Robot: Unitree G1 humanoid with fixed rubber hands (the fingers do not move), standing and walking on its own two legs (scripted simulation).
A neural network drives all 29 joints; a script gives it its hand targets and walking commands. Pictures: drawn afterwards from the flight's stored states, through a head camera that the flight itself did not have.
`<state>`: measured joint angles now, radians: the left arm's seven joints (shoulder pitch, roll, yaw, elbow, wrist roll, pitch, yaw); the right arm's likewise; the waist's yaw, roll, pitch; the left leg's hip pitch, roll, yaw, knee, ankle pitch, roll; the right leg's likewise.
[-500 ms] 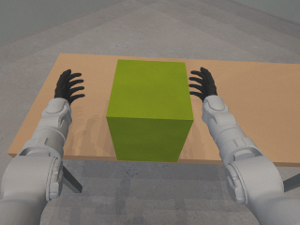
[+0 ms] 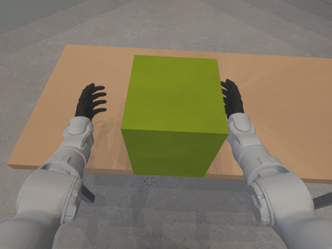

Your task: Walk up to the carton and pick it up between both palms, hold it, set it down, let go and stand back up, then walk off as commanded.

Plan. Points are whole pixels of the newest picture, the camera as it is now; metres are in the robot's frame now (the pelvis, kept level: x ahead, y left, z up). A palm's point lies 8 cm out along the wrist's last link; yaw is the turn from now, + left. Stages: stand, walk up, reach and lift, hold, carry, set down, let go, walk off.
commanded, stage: reach and lift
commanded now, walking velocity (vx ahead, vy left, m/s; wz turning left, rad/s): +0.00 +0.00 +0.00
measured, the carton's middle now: (171, 121) +0.42 -0.01 +0.02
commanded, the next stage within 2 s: none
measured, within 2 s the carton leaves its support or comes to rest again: neither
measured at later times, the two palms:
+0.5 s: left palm (97, 119) +0.41 +0.18 +0.03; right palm (224, 113) +0.42 -0.14 +0.05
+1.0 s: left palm (98, 128) +0.39 +0.17 +0.03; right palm (218, 121) +0.40 -0.12 +0.05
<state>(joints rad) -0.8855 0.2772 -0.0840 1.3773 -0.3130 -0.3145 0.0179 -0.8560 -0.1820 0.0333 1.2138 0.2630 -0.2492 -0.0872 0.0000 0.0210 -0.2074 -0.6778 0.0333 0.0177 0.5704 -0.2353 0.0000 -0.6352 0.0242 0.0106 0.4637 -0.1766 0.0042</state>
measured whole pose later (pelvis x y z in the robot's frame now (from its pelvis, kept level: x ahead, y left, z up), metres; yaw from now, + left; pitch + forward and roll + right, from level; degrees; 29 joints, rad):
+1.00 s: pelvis +0.00 -0.01 +0.01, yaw +1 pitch +13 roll -1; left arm -0.79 0.13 0.31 1.39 0.13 -0.39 0.03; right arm -0.78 0.08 -0.48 1.22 -0.28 -0.37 -0.13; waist 0.00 -0.01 -0.15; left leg -0.51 0.02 0.02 0.50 -0.22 0.00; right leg -0.50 0.01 0.01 0.46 -0.20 0.00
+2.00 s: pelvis +0.00 -0.01 +0.01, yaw +1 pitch +13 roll +0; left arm -0.79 0.12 0.32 1.39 0.13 -0.40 0.07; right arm -0.77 0.10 -0.54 1.22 -0.31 -0.39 -0.14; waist 0.00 -0.03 -0.15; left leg -0.50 0.01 0.02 0.49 -0.21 0.00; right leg -0.49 0.00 0.00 0.46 -0.20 0.00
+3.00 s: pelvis -0.01 -0.01 +0.01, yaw +1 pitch +10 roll +0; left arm -0.80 0.10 0.17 1.26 0.02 -0.24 0.13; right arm -0.77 0.01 -0.20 1.15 -0.12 -0.23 -0.21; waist 0.00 0.01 -0.24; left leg -0.44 0.02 0.02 0.45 -0.18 0.00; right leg -0.44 0.01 0.00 0.44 -0.17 0.00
